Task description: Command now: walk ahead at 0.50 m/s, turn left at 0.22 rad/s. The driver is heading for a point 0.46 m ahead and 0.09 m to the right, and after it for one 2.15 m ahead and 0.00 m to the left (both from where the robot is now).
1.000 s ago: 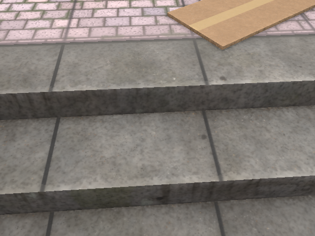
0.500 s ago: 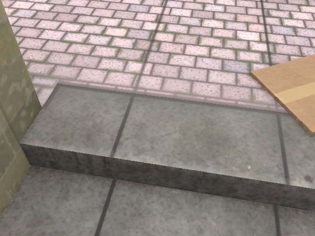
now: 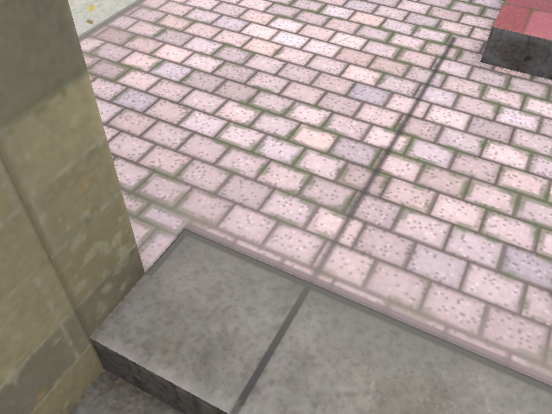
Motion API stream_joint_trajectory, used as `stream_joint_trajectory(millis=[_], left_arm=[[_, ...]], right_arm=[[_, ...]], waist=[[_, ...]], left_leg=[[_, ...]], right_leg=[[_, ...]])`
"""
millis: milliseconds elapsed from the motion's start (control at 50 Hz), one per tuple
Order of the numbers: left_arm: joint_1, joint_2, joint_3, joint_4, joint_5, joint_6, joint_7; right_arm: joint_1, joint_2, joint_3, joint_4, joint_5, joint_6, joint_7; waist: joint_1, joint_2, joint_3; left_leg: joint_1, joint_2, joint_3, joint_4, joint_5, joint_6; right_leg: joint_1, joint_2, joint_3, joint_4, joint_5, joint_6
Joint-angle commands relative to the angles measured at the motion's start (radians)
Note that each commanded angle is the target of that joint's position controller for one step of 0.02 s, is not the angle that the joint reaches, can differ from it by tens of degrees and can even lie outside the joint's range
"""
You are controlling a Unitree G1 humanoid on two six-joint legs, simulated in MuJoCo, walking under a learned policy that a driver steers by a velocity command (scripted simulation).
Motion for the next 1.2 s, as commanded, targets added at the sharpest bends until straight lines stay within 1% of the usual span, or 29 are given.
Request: stream_joint_trajectory(millis=[20,60,100,140,240,280,300,340,360,380,400,420,460,500,540,600,640,680,720,760,780,800,820,860,920,960,1020,1100,1200], left_arm=[[-0.103,-0.075,-0.026,-0.006,0.032,-0.029,0.001],[-0.146,-0.004,-0.005,-0.031,0.035,-0.044,-0.014],[-0.146,0.006,-0.015,-0.039,0.04,-0.066,-0.024],[-0.028,0.039,-0.014,-0.023,0.032,-0.069,-0.037],[0.153,0.103,0.015,0.037,0.008,-0.063,-0.079],[0.191,0.117,0.036,0.057,-0.013,-0.06,-0.077],[0.222,0.172,0.064,0.043,-0.037,-0.048,-0.006],[0.143,0.129,0.065,0.045,0.007,-0.023,-0.075],[0.26,0.008,0.034,0.042,0.001,-0.033,-0.079],[0.3,-0.049,0.011,0.03,-0.012,-0.051,-0.098],[0.073,0.045,0.052,0.021,-0.039,-0.041,-0.112],[0.029,0.023,0.051,0.016,-0.054,-0.038,-0.116],[0.024,-0.033,0.048,-0.02,-0.015,-0.03,-0.099],[-0.043,-0.1,0.006,-0.113,-0.041,0.003,-0.106],[-0.115,-0.152,-0.04,-0.19,-0.049,0.021,-0.097],[-0.266,-0.016,-0.032,-0.304,-0.064,0.033,-0.092],[-0.302,0.006,-0.031,-0.288,-0.039,0.044,-0.11],[-0.31,-0.003,-0.033,-0.297,-0.034,0.059,-0.103],[-0.291,-0.018,-0.035,-0.311,-0.023,0.062,-0.101],[-0.119,0.041,-0.01,-0.286,-0.035,0.03,-0.069],[0.027,0.116,0.006,-0.247,-0.076,0.01,-0.048],[0.285,0.201,0.037,-0.171,-0.028,0.012,-0.019],[0.42,0.293,0.073,-0.111,0.01,0.012,-0.027],[0.249,0.17,0.063,-0.049,-0.001,-0.026,-0.036],[-0.047,-0.007,0.006,-0.024,-0.017,-0.028,-0.057],[-0.125,0.028,0.017,-0.048,-0.001,-0.039,-0.06],[-0.048,0.062,0.021,-0.043,0.022,-0.069,-0.038],[0.083,0.132,0.042,-0.031,-0.014,-0.074,-0.051],[0.138,0.166,0.065,0.015,-0.012,-0.079,-0.066]], right_arm=[[-0.06,0.057,0.038,-0.11,0.001,-0.007,0.006],[-0.166,0.016,0.032,-0.163,0.007,-0.003,0.026],[-0.132,0.012,0.023,-0.152,-0.026,0.006,0.049],[-0.14,0.016,0.024,-0.144,-0.032,0.013,0.058],[-0.304,0.049,0.029,-0.218,-0.013,0.066,0.028],[-0.344,0.036,0.013,-0.247,-0.02,0.071,0.012],[-0.196,0.038,0.022,-0.189,0.022,0.031,-0.014],[-0.052,-0.027,-0.024,-0.156,0.009,0.022,-0.04],[0.155,-0.087,-0.039,-0.095,-0.014,0.017,-0.055],[0.394,-0.14,-0.054,-0.009,-0.017,0.02,-0.056],[0.514,-0.116,-0.075,0.083,-0.055,0.028,-0.058],[0.437,-0.095,-0.069,0.122,-0.063,0.04,-0.053],[0.271,0.11,0.004,0.123,-0.045,0.054,-0.029],[0.223,0.172,0.044,0.155,-0.041,0.058,-0.019],[0.171,0.187,0.072,0.187,-0.09,0.047,-0.027],[0.02,0.112,0.086,0.13,-0.108,0.004,-0.012],[0.056,0.055,0.098,0.063,-0.06,-0.013,-0.02],[0.234,-0.121,0.063,0.095,-0.034,-0.027,-0.025],[0.327,-0.204,0.021,0.097,-0.014,-0.026,-0.012],[0.3,-0.178,0.006,0.052,-0.058,-0.022,0.002],[0.352,-0.091,0.022,0.004,-0.09,-0.04,-0.003],[0.258,-0.063,0.039,-0.04,-0.099,-0.032,0.02],[0.126,-0.049,0.03,-0.069,-0.038,-0.008,0.055],[0.091,0.04,0.053,-0.08,-0.029,-0.011,0.028],[0.004,0.073,0.079,-0.15,-0.036,0.005,-0.009],[-0.022,0.025,0.066,-0.156,-0.008,0.012,-0.013],[-0.093,0.002,0.051,-0.165,-0.026,-0.011,-0.012],[-0.226,0.037,0.055,-0.185,-0.01,0.001,0.015],[-0.316,-0.012,0.021,-0.24,-0.002,0.028,0.002]], waist=[[-0.096,0.019,0.018],[-0.078,-0.029,0.033],[-0.108,-0.063,0.037],[-0.057,-0.043,0.047],[0.006,-0.129,0.135],[0.015,-0.14,0.143],[0.009,-0.067,0.134],[-0.091,-0.13,-0.039],[-0.097,0.058,-0.296],[-0.174,0.224,-0.327],[-0.278,0.11,-0.046],[-0.228,0.09,0.088],[-0.113,0.013,0.085],[-0.061,0.02,0.056],[-0.012,-0.01,0.1],[0.069,-0.079,0.094],[0.04,0.019,0.098],[0.018,0.026,0.062],[-0.01,0.109,0.05],[0.032,0.149,-0.078],[0.038,0.011,-0.246],[0.145,-0.157,-0.309],[0.189,-0.233,-0.206],[0.087,-0.11,0.051],[-0.11,-0.02,0.039],[-0.125,-0.024,0.041],[-0.076,-0.078,0.048],[0.01,-0.077,0.09],[0.029,-0.132,0.158]], left_leg=[[-0.19,0.052,-0.035,-0.016,0.04,0.048],[-0.064,0.083,0.057,-0.276,0.113,0.014],[0.067,0.136,0.111,-0.343,0.212,-0.033],[0.075,0.142,0.147,-0.518,0.236,-0.065],[0.189,0.094,0.231,-0.853,0.026,-0.081],[0.144,0.073,0.252,-1.027,-0.143,-0.088],[0.32,-0.032,0.385,-1.146,-0.356,-0.114],[0.699,0.057,0.19,-1.252,0.115,-0.029],[1.223,0.246,0.049,-1.075,0.517,0.145],[1.508,0.492,-0.395,-1.264,0.495,0.339],[1.326,0.448,-0.408,-1.353,0.224,0.221],[1.132,0.425,-0.256,-1.36,0.063,0.148],[0.889,0.367,-0.038,-1.357,0.12,0.1],[0.822,0.369,0.053,-1.385,0.15,0.106],[0.726,0.376,0.112,-1.45,0.006,0.082],[0.375,0.25,0.333,-1.59,-0.134,0.024],[0.166,0.232,0.4,-1.703,0.073,0.047],[0.544,0.308,0.401,-1.571,0.886,0.055],[0.979,0.39,0.369,-1.397,1.243,0.039],[0.981,0.384,0.375,-1.187,1.488,0.018],[0.623,0.302,0.319,-0.956,1.308,-0.051],[0.31,0.151,0.282,-0.629,0.446,-0.11],[0.043,-0.026,0.095,-0.147,-0.123,-0.118],[-0.138,0.022,-0.051,0.128,-0.039,-0.074],[-0.145,0.059,-0.012,0.127,-0.11,-0.023],[-0.062,0.087,0.074,-0.033,-0.127,-0.058],[-0.013,0.131,0.125,-0.225,-0.023,-0.125],[0.194,0.15,0.179,-0.815,0.149,-0.177],[0.136,0.108,0.18,-1.061,0.108,-0.14]], right_leg=[[0.127,-0.206,0.391,-0.57,0.117,-0.136],[0.074,-0.153,0.212,-0.674,0.153,-0.118],[0.062,-0.161,0.156,-0.719,0.302,-0.109],[0.219,-0.169,0.101,-0.707,0.401,-0.116],[0.484,-0.245,0.15,-0.683,0.612,-0.195],[0.705,-0.292,0.19,-0.621,0.821,-0.198],[0.684,-0.227,0.148,-0.481,0.997,-0.126],[0.605,-0.214,0.164,-0.275,1.107,-0.112],[0.254,-0.122,0.126,0.018,0.657,-0.036],[-0.12,0.051,0.157,0.288,-0.115,0.043],[-0.381,0.015,0.269,0.694,-0.066,0.005],[-0.508,0.005,0.304,0.971,0.019,-0.061],[-0.543,-0.013,0.338,1.128,0.129,-0.163],[-0.684,-0.008,0.28,1.412,0.013,-0.206],[-0.857,-0.026,0.311,1.482,0.013,-0.256],[-0.546,-0.145,0.232,0.904,0.295,-0.226],[-0.141,-0.088,0.08,0.743,0.274,-0.123],[-0.229,-0.006,0.01,0.538,0.074,-0.059],[-0.367,0.043,0.005,0.254,-0.116,-0.047],[-0.085,0.084,0.104,0.215,0.181,-0.13],[0.351,0.043,0.372,0.18,0.237,-0.243],[0.621,-0.054,0.724,-0.138,0.233,-0.333],[0.618,-0.151,1.044,-0.424,0.11,-0.354],[0.329,-0.147,0.906,-0.393,-0.186,-0.262],[0.097,-0.113,0.677,-0.422,0.027,-0.209],[0.003,-0.078,0.511,-0.501,0.104,-0.186],[0.054,-0.068,0.431,-0.568,0.279,-0.163],[0.175,-0.11,0.317,-0.608,0.452,-0.16],[0.593,-0.253,0.356,-0.645,0.598,-0.164]])
Velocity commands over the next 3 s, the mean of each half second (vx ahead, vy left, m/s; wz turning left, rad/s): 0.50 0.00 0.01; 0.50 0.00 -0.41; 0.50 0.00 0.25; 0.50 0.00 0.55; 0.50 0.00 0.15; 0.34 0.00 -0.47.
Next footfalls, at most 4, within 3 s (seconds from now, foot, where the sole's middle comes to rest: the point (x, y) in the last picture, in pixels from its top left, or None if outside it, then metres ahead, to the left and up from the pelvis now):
0.34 left None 0.30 0.12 -0.72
0.74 right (352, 384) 0.54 -0.11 -0.57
1.28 left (286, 245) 0.91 0.04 -0.57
1.82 right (356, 176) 1.19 -0.16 -0.57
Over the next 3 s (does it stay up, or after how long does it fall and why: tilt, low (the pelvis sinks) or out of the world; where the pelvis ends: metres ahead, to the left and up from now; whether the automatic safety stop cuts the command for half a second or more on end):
stays up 1.54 0.06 0.20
